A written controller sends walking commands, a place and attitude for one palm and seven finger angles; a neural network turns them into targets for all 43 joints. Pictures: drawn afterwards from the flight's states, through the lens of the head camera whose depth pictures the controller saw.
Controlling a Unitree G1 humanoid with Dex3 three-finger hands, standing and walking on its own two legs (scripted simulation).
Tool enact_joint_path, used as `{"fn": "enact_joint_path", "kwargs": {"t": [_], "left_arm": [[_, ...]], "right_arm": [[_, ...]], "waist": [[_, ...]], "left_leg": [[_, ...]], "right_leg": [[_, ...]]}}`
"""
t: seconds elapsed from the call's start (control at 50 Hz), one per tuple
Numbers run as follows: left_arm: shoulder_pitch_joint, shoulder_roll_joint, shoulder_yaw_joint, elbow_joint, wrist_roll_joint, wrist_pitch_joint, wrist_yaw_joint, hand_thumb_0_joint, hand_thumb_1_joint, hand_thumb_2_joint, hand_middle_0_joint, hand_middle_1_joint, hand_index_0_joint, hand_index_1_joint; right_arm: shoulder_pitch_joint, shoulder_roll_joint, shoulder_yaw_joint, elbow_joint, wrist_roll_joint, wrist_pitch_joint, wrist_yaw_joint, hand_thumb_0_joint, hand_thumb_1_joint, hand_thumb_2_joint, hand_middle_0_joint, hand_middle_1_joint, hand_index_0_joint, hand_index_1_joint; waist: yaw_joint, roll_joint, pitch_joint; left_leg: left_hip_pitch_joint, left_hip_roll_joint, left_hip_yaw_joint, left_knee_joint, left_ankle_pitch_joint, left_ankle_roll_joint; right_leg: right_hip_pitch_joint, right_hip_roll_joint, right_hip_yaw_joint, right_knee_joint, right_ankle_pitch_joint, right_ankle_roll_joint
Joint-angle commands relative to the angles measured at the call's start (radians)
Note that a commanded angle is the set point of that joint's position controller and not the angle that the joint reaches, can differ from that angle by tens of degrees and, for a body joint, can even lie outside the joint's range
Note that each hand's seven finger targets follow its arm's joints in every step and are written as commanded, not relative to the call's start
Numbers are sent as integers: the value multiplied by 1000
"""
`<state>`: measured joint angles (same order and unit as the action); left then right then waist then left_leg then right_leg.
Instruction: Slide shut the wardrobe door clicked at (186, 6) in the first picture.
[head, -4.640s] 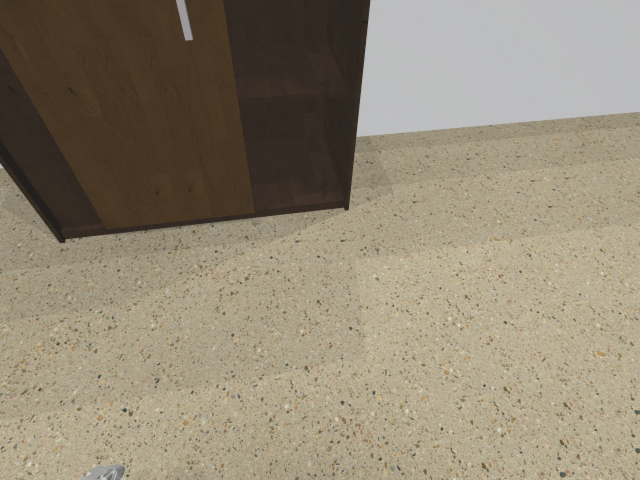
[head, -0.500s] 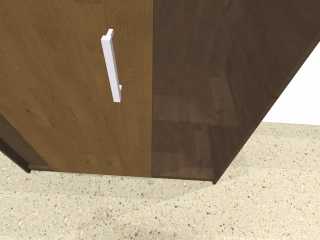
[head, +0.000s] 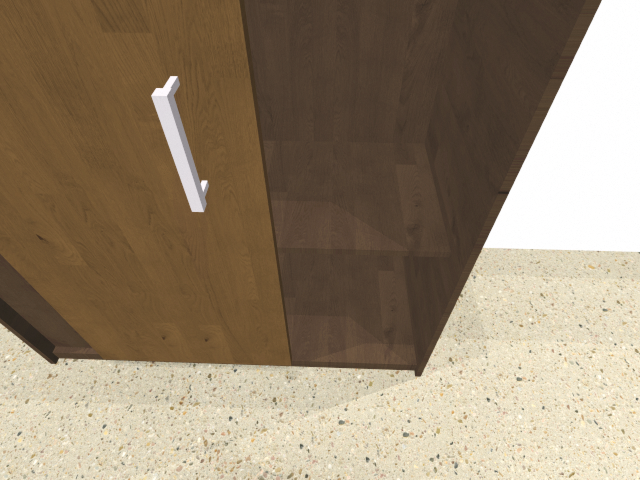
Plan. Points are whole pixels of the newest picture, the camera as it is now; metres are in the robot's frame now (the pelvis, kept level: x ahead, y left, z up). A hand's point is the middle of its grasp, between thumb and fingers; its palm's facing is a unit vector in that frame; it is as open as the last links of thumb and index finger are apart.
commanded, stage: come to a stop and stand still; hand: left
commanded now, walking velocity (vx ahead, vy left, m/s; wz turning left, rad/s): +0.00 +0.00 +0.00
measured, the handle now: (186, 149) +0.54 +0.23 +0.13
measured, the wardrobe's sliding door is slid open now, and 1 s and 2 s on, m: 0.40 0.40 0.40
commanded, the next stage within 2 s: look again from close up in 0.94 s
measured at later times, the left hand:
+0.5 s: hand out of the picture +0.02 +0.22 -0.18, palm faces +0.05 -0.98 -0.21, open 7.4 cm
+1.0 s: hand out of the picture +0.03 +0.23 -0.18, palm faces +0.02 -0.98 -0.20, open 7.4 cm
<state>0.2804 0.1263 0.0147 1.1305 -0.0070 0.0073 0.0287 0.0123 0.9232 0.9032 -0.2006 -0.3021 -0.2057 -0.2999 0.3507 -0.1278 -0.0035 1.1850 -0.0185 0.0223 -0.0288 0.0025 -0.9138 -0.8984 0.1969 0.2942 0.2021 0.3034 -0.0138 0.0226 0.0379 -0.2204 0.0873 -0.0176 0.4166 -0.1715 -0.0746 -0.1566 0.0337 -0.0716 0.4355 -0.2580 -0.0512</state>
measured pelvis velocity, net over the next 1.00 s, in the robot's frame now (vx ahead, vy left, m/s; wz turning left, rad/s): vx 0.03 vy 0.06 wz -0.01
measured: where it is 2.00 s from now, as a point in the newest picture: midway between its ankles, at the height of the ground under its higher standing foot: outside the picture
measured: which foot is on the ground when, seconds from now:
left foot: down 0.00-0.18, up 0.20-0.28, down 0.30-1.00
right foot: down 0.00-1.00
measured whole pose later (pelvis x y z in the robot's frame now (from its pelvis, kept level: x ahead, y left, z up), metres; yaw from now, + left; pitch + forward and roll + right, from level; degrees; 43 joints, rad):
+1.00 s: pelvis +0.03 +0.06 +0.00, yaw +0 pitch +0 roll +0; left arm 0.29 0.16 0.00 1.11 0.01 0.00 0.04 0.01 0.91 0.90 -0.20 -0.30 -0.20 -0.30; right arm 0.26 -0.16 0.02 1.12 -0.02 -0.02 -0.02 0.01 -0.92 -0.90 0.20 0.29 0.20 0.30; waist 0.01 -0.01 0.03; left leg -0.20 -0.02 0.06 0.48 -0.28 0.04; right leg -0.15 -0.07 -0.03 0.48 -0.32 0.04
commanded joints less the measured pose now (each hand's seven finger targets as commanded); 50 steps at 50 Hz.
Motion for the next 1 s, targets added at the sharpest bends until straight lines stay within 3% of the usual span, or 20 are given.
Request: {"fn": "enact_joint_path", "kwargs": {"t": [0.0, 0.14, 0.16, 0.18, 0.2, 0.22, 0.24, 0.28, 0.3, 0.32, 0.34, 0.4, 0.74, 0.98], "left_arm": [[50, 108, 19, -24, 5, -18, 7, 0, 900, 900, -200, -300, -200, -300], [84, 93, 15, -9, 9, -21, 10, 0, 900, 900, -200, -300, -200, -300], [180, 113, 12, 8, 31, -59, 48, 0, 900, 900, -200, -300, -200, -300], [141, 159, 15, -43, 33, -70, 41, 0, 900, 900, -200, -300, -200, -300], [89, 146, 11, -63, 34, -67, 34, 0, 900, 900, -200, -300, -200, -300], [62, 144, 12, -85, 33, -66, 32, 0, 900, 900, -200, -300, -200, -300], [40, 144, 18, -97, 30, -65, 30, 0, 900, 900, -200, -300, -200, -300], [72, 94, 9, -91, 23, -55, 27, 0, 900, 900, -200, -300, -200, -300], [88, 83, 6, -91, 23, -49, 25, 0, 900, 900, -200, -300, -200, -300], [89, 85, 4, -86, 24, -41, 23, 0, 900, 900, -200, -300, -200, -300], [94, 92, 4, -83, 24, -40, 19, 0, 900, 900, -200, -300, -200, -300], [87, 102, 0, -80, 24, -33, 14, 0, 900, 900, -200, -300, -200, -300], [69, 151, 0, -67, 23, -24, 10, 0, 900, 900, -200, -300, -200, -300], [87, 134, -3, -43, 23, -24, 13, 0, 900, 900, -200, -300, -200, -300]], "right_arm": [[42, -68, -12, -38, 4, -19, -12, 0, -900, -900, 200, 300, 200, 300], [29, -64, -11, -40, 8, -23, -16, 0, -900, -900, 200, 300, 200, 300], [-109, -86, -11, -118, 10, -45, 0, 0, -900, -900, 200, 300, 200, 300], [-40, -37, -15, -160, 7, -31, 5, 0, -900, -900, 200, 300, 200, 300], [-10, -39, -17, -155, 11, -30, 9, 0, -900, -900, 200, 300, 200, 300], [15, -36, -16, -156, 10, -32, 13, 0, -900, -900, 200, 300, 200, 300], [38, -41, -13, -157, 5, -37, 14, 0, -900, -900, 200, 300, 200, 300], [48, -81, -10, -155, 1, -57, 10, 0, -900, -900, 200, 300, 200, 300], [41, -100, -11, -158, -1, -57, 5, 0, -900, -900, 200, 300, 200, 300], [21, -105, -9, -162, 2, -57, 3, 0, -900, -900, 200, 300, 200, 300], [-1, -104, -6, -165, 1, -57, 2, 0, -900, -900, 200, 300, 200, 300], [-16, -123, -5, -174, 4, -56, 0, 0, -900, -900, 200, 300, 200, 300], [-35, -152, 1, -122, 7, -63, -3, 0, -900, -900, 200, 300, 200, 300], [-39, -136, 1, -96, 9, -59, -4, 0, -900, -900, 200, 300, 200, 300]], "waist": [[5, -43, 42], [10, -30, 63], [72, -72, 101], [-3, -69, 28], [-21, -58, -13], [-34, -64, -33], [-41, -38, -40], [-14, 3, -17], [-1, 13, -12], [5, 74, 5], [18, 97, 23], [16, -14, 46], [24, -10, -6], [23, -16, 11]], "left_leg": [[16, 4, 2, -29, 39, 54], [30, 10, -2, -38, 59, 58], [-124, -18, 45, 220, -70, 32], [-123, -23, -2, 277, -189, 65], [-89, -18, 24, 286, -203, 69], [-54, -33, 44, 230, -156, 65], [-17, -34, 50, 150, -96, 73], [-15, 17, -20, 61, 71, 101], [-36, 33, -37, 59, 88, 112], [-58, 34, -58, 30, 85, 119], [-77, 30, -61, 17, 89, 124], [-69, 18, -58, -11, 26, 122], [17, 14, -43, -27, 197, 128], [27, 5, -29, -29, 155, 124]], "right_leg": [[-79, -143, 142, -176, -48, 6], [-82, -131, 124, -165, 8, 13], [-56, -221, 240, -144, 564, 85], [-43, -286, 242, -130, 519, 33], [-74, -260, 191, -125, 318, -36], [-86, -225, 171, -111, 210, -60], [-90, -201, 126, -75, 158, -51], [-99, -126, 94, 6, 91, -12], [-87, -109, 85, 10, 52, -4], [-77, -101, 75, 20, 15, 2], [-61, -101, 76, 15, 21, 5], [-74, -105, 85, 3, 14, 14], [-17, -132, 63, 5, 118, 36], [-27, -143, 76, -12, 135, 34]]}}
